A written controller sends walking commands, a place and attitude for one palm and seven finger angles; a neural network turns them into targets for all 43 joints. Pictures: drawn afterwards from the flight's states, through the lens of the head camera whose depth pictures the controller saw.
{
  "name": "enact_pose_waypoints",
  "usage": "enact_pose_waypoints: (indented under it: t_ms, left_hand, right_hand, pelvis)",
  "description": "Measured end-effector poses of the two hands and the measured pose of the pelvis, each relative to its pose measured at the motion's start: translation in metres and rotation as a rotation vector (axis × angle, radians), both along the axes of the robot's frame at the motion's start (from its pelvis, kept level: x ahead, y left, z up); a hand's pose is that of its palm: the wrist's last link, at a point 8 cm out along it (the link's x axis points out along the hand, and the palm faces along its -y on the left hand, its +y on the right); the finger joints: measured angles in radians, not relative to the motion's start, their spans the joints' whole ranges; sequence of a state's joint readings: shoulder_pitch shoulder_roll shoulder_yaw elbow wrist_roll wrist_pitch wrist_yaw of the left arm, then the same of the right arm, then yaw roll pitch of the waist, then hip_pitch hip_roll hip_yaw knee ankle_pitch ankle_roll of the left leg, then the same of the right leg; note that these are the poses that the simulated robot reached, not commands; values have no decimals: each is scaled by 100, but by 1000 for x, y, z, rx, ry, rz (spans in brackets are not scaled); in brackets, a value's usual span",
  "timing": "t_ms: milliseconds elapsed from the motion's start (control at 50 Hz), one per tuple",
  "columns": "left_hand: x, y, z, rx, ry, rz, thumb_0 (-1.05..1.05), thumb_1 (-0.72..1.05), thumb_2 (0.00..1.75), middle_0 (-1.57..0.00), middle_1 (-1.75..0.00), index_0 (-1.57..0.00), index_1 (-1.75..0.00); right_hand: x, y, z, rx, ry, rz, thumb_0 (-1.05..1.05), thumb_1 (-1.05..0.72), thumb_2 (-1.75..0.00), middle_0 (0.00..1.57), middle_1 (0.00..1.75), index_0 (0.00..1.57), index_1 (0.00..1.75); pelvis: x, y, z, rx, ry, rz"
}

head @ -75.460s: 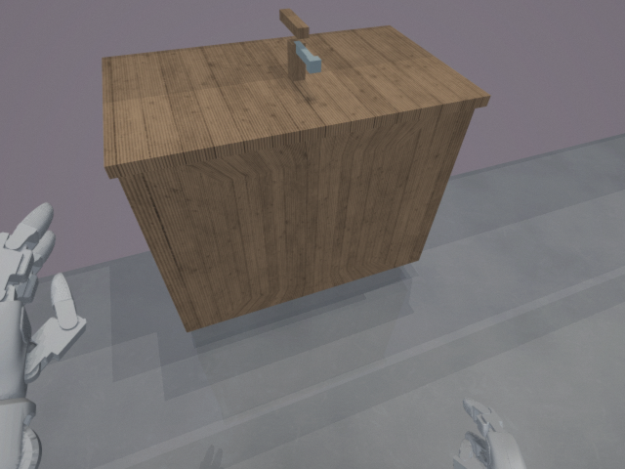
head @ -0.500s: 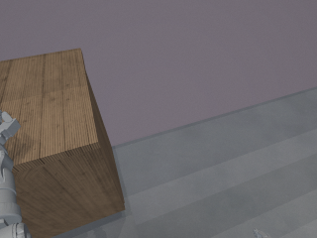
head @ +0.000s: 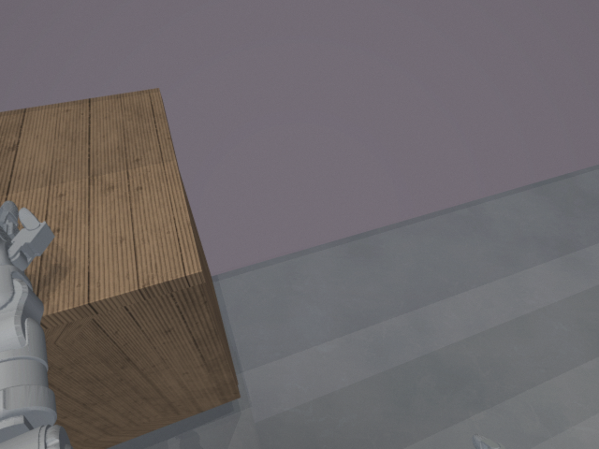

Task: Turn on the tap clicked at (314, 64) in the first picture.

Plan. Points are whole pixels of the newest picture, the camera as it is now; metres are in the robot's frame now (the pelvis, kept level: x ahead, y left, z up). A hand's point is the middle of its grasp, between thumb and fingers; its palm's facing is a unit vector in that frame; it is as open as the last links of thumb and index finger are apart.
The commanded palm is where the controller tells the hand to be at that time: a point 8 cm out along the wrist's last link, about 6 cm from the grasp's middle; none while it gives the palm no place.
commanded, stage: reach beside the lever's end, fingers flat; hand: left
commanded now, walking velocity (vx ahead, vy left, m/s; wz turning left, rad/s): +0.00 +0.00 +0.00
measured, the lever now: out of the picture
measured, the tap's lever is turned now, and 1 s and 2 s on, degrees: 84 84 84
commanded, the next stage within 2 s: push the lever round in 0.04 s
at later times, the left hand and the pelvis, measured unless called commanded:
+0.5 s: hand (63, 227) +0.35 +0.32 +0.12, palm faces +0.59 -0.81 -0.06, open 7.8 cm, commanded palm +0.30 +0.35 +0.12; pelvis +0.00 -0.02 +0.00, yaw +1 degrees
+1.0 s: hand (81, 229) +0.35 +0.29 +0.12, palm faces +0.61 -0.79 -0.06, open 7.8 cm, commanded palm +0.30 +0.32 +0.12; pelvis -0.01 -0.04 +0.00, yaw +0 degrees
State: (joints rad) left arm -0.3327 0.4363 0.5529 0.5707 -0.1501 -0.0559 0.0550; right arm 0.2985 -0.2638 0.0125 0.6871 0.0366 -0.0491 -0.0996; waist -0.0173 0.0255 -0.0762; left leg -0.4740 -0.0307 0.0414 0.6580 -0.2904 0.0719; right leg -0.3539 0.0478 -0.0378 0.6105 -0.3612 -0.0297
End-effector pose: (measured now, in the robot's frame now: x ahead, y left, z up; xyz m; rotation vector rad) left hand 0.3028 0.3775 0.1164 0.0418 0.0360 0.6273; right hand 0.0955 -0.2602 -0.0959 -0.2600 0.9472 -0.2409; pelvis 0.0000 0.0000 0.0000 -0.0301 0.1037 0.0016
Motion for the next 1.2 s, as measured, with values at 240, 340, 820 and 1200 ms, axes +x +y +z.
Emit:
enact_pose_waypoints:
  t_ms: [240, 340, 820, 1200]
  left_hand:
    - [-4, -3, 9, 9, -6, -6, 2, 90, 90, -15, -15, -15, -15]
    - [-5, -12, 7, -7, 9, -16, 1, 90, 90, -15, -15, -15, -15]
    - [-2, -47, 12, 7, 8, 8, 2, 90, 90, -15, -15, -15, -15]
    - [5, -68, 9, -10, 7, 60, 1, 90, 90, -15, -15, -15, -15]
  right_hand:
    - [28, 7, 5, 5, -61, 51, 1, -90, -90, 20, 30, 20, 30]
    - [29, 4, 5, 16, -69, 51, 1, -90, -90, 20, 30, 20, 30]
    - [2, -34, -5, 28, -19, -12, 1, -90, -90, 20, 30, 20, 30]
    - [6, -41, -7, 30, -26, 2, 1, -90, -90, 20, 30, 20, 30]
  pelvis:
    - [-2, -2, 1, 1, -10, 16]
    - [-2, -6, 2, 5, -14, 16]
    - [-4, -36, 1, 25, -19, 0]
    - [-9, -45, 0, 29, -14, 9]
